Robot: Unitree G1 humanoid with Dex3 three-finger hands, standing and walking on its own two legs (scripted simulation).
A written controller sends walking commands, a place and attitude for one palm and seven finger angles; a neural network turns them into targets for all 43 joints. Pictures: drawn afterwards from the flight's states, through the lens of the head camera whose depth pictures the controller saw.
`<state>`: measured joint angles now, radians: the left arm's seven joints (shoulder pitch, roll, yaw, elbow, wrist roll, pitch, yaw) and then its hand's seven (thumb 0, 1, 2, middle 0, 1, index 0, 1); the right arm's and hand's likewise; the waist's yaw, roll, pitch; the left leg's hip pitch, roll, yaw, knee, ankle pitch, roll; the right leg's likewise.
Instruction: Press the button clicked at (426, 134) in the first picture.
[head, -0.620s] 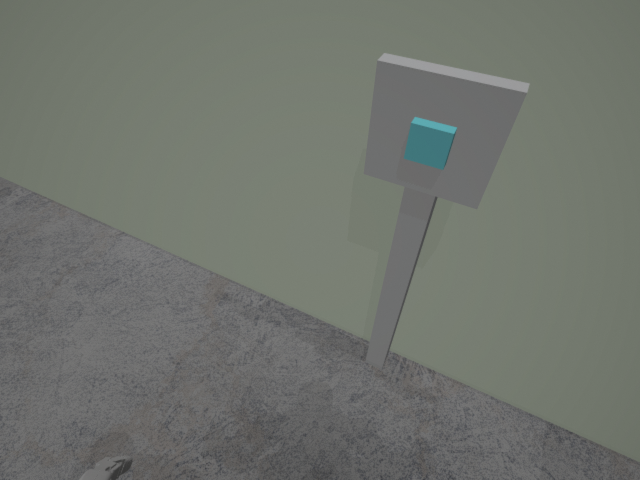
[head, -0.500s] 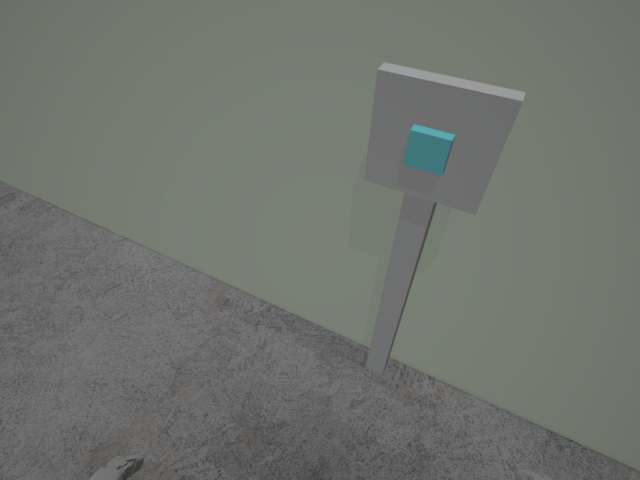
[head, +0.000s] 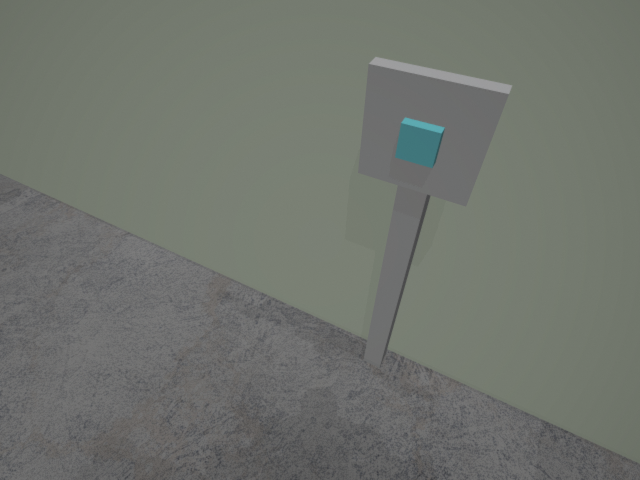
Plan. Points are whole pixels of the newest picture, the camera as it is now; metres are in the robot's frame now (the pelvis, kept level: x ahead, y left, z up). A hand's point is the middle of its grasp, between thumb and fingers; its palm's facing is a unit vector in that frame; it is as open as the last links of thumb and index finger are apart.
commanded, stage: stand and wait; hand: left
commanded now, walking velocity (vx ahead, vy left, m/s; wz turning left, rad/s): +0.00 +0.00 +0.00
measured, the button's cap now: (419, 142) +0.61 -0.12 +0.12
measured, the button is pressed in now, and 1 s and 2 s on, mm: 0 0 0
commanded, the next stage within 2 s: look at it before walking up in 0.32 s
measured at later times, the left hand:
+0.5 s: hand out of the picture +0.06 +0.23 -0.15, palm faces -0.03 -0.94 -0.33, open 7.4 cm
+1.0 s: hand out of the picture +0.08 +0.24 -0.15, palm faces -0.02 -0.94 -0.34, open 7.4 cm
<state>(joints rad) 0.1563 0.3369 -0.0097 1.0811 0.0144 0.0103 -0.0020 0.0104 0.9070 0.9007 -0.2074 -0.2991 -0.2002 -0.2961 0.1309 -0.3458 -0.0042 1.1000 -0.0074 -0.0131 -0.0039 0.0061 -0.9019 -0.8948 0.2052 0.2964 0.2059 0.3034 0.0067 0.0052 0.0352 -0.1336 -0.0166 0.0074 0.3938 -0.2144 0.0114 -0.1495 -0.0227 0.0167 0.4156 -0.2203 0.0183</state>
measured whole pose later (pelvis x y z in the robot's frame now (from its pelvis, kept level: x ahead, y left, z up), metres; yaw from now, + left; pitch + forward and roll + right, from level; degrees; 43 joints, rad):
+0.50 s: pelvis -0.01 -0.01 +0.00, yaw +0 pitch -2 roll +0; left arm 0.13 0.33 -0.01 1.09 0.02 0.00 0.00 0.01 0.91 0.90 -0.21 -0.30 -0.20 -0.30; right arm 0.14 -0.34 0.00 1.13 -0.01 -0.02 0.00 0.01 -0.90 -0.89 0.20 0.30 0.21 0.30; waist 0.00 0.00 0.03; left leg -0.15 0.00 0.00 0.37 -0.18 0.00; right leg -0.16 -0.01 0.01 0.39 -0.19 0.00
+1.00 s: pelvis +0.00 -0.01 +0.00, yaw +0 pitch -2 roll +0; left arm 0.13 0.33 -0.01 1.10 0.02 0.00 0.00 0.01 0.91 0.90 -0.21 -0.30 -0.20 -0.30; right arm 0.11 -0.34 0.00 1.13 -0.01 -0.02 0.00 0.00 -0.90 -0.89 0.21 0.30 0.21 0.30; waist 0.01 0.00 0.03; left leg -0.12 0.00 -0.01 0.35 -0.19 0.00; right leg -0.14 -0.01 0.00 0.37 -0.20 0.00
